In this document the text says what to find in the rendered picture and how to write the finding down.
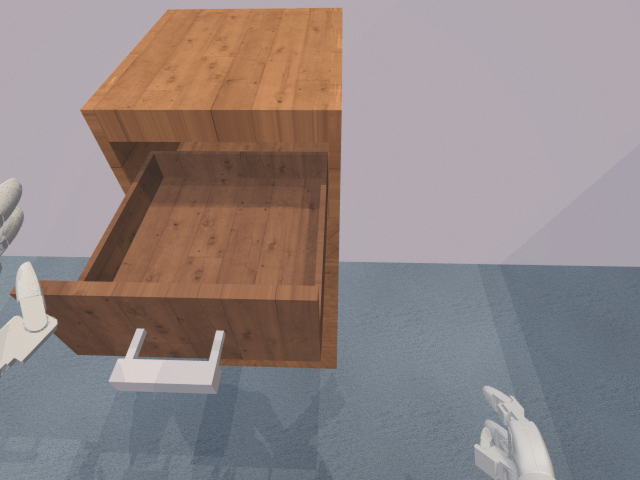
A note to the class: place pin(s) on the right robot hand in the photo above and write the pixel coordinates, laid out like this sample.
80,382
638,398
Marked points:
519,450

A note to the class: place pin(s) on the cabinet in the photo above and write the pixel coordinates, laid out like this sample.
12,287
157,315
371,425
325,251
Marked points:
233,80

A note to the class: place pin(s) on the handle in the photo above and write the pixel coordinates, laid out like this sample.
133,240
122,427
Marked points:
174,376

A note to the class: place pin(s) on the drawer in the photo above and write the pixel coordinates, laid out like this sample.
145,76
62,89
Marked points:
233,241

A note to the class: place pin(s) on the left robot hand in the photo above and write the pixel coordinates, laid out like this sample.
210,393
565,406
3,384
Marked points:
21,337

